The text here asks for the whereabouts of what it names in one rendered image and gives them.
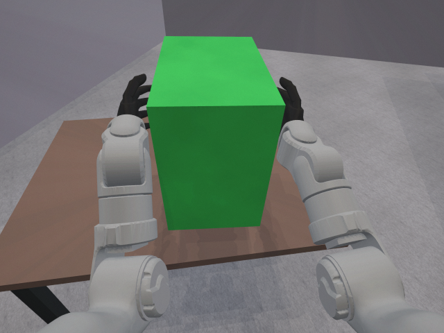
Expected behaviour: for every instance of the robot left forearm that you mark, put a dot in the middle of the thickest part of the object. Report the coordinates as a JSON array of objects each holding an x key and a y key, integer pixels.
[{"x": 124, "y": 178}]

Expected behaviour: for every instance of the robot left hand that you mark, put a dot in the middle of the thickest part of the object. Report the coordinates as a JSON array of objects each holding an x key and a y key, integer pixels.
[{"x": 130, "y": 103}]

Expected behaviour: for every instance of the table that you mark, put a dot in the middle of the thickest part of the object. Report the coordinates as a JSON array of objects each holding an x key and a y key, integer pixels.
[{"x": 49, "y": 237}]

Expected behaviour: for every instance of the robot left upper arm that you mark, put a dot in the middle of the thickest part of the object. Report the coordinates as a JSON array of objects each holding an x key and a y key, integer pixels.
[{"x": 125, "y": 295}]

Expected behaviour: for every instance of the robot right upper arm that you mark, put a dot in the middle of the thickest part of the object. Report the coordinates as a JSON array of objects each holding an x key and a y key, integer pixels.
[{"x": 362, "y": 287}]

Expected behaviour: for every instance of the carton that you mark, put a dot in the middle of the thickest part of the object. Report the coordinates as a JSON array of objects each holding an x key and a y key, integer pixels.
[{"x": 215, "y": 116}]

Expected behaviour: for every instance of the robot right forearm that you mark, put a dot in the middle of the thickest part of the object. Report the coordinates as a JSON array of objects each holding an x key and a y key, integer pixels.
[{"x": 335, "y": 217}]

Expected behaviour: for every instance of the robot right hand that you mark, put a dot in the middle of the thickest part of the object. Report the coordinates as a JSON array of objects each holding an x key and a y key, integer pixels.
[{"x": 291, "y": 98}]

